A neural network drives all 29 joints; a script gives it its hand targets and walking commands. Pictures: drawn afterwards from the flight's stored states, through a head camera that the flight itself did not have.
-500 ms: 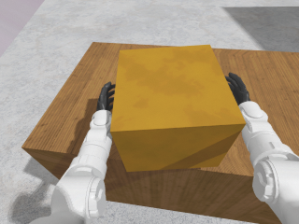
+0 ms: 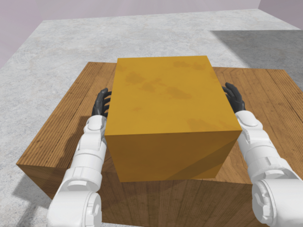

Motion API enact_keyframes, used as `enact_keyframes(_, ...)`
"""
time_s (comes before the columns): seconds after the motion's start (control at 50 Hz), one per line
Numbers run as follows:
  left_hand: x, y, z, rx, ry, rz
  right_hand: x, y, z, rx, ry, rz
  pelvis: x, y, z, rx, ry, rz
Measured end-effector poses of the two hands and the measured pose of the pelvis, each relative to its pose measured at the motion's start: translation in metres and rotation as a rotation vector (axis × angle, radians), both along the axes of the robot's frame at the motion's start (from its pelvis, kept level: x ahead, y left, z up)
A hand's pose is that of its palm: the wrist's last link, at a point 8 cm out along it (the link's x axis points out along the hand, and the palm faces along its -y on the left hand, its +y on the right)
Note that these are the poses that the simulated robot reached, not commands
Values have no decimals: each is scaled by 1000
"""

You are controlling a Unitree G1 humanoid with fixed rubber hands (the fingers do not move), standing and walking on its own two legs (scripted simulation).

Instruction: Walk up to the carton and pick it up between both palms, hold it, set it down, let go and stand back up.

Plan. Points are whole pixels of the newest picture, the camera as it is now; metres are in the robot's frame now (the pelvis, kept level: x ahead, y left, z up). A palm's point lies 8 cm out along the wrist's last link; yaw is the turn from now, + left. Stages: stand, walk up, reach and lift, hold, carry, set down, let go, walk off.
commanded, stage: reach and lift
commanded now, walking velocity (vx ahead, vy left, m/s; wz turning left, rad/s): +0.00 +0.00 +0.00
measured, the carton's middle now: (165, 116) +0.43 +0.01 +0.08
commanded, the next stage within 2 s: hold in 1.78 s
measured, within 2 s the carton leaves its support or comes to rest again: neither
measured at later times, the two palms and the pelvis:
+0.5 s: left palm (90, 112) +0.37 +0.21 +0.15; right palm (236, 111) +0.38 -0.17 +0.16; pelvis +0.00 +0.01 +0.00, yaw +1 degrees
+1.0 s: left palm (90, 107) +0.36 +0.20 +0.18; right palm (245, 113) +0.36 -0.17 +0.17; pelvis -0.01 +0.02 +0.00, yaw -1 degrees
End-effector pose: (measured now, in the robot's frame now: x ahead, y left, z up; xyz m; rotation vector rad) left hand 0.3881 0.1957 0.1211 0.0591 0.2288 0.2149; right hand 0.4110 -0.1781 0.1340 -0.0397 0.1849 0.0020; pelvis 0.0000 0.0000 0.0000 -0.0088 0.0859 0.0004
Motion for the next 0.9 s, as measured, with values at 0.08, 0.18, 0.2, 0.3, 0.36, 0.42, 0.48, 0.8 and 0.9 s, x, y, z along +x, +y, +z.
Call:
enact_keyframes(0.08, -2, 0, 8, -3, -5, -7, -3, 0, 7, 3, -5, -9, 0, 0, 1, 2, -30, 1)
enact_keyframes(0.18, -6, 3, 12, -8, -9, -12, -7, 3, 12, 0, -9, -10, 1, 1, 1, 4, -57, 1)
enact_keyframes(0.2, -7, 4, 13, -6, -11, -12, -8, 4, 13, 2, -11, -10, 1, 1, 1, 3, -62, 1)
enact_keyframes(0.3, -12, 9, 16, 0, -10, -18, -13, 8, 14, 11, -9, -17, 1, 2, 1, 3, -86, 8)
enact_keyframes(0.36, -14, 11, 18, -6, -14, -26, -17, 11, 15, 11, -14, -27, 1, 3, 1, 2, -94, 10)
enact_keyframes(0.42, -16, 13, 22, -1, -21, -35, -21, 12, 17, 21, -21, -37, 1, 5, 1, 2, -101, 13)
enact_keyframes(0.48, -16, 13, 27, 2, -28, -45, -25, 13, 21, 29, -28, -48, 1, 7, 1, 2, -108, 14)
enact_keyframes(0.8, -25, 6, 46, 10, -44, -102, -50, 5, 35, 50, -45, -103, -2, 16, 1, 0, -149, -3)
enact_keyframes(0.9, -25, 5, 50, 3, -36, -106, -52, 3, 36, 55, -38, -109, -4, 17, 1, 1, -147, -9)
